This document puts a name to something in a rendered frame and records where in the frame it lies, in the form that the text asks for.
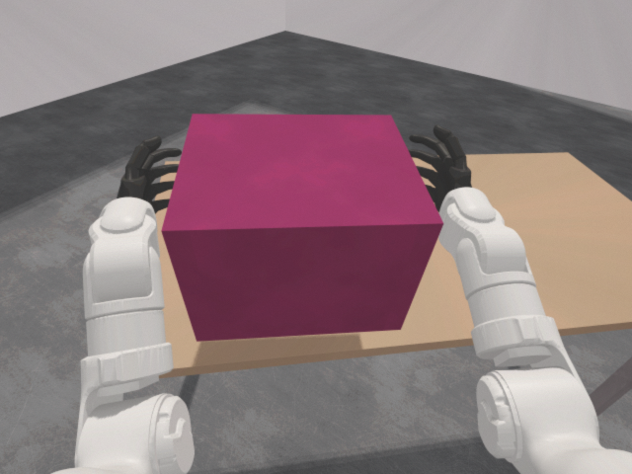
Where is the table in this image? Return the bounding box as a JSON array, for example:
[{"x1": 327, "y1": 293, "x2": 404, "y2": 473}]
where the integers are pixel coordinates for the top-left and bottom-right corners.
[{"x1": 155, "y1": 152, "x2": 632, "y2": 416}]

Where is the right robot hand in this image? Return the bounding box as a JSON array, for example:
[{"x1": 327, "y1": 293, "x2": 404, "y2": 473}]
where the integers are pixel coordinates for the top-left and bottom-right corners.
[{"x1": 408, "y1": 125, "x2": 472, "y2": 212}]

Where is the left robot hand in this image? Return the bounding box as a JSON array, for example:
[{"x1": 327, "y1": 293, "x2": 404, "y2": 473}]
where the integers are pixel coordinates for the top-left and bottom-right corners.
[{"x1": 117, "y1": 135, "x2": 182, "y2": 213}]

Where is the robot right upper arm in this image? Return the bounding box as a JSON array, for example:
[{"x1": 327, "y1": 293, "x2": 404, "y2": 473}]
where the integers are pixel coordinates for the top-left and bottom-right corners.
[{"x1": 476, "y1": 366, "x2": 632, "y2": 474}]

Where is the left robot forearm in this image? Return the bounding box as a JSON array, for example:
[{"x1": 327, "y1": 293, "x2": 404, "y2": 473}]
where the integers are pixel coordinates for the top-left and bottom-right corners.
[{"x1": 75, "y1": 197, "x2": 174, "y2": 468}]

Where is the carton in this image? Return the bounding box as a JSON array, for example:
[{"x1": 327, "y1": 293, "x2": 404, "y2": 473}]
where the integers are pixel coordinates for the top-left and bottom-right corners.
[{"x1": 161, "y1": 114, "x2": 443, "y2": 342}]

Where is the robot left upper arm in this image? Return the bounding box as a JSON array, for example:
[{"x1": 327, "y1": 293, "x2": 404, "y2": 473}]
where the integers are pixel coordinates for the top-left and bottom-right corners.
[{"x1": 51, "y1": 393, "x2": 195, "y2": 474}]

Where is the right robot forearm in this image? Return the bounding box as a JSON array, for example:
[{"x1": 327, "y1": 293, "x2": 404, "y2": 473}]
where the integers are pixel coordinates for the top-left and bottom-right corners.
[{"x1": 438, "y1": 188, "x2": 599, "y2": 442}]

